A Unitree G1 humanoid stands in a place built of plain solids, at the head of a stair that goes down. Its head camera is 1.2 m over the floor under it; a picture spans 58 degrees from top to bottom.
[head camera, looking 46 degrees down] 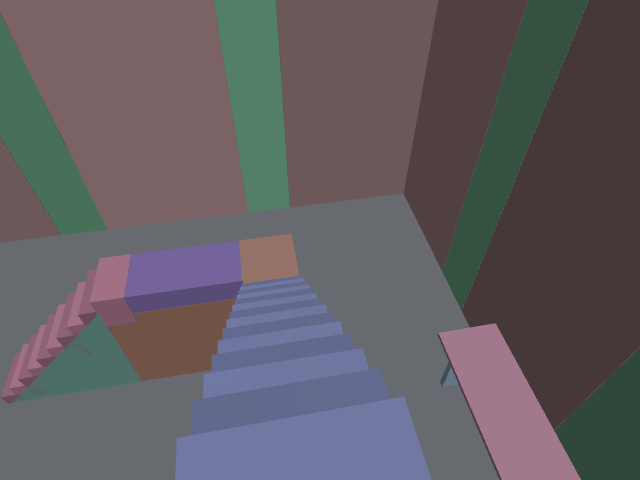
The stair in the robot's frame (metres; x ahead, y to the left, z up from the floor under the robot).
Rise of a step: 0.18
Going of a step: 0.19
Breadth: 0.63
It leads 10 degrees to the left of straight ahead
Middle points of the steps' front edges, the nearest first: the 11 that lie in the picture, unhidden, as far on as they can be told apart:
0.48 0.07 0.00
0.66 0.10 -0.18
0.84 0.14 -0.36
1.03 0.17 -0.54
1.21 0.21 -0.72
1.39 0.24 -0.90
1.57 0.27 -1.08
1.76 0.31 -1.26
1.94 0.34 -1.44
2.12 0.37 -1.63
2.30 0.41 -1.81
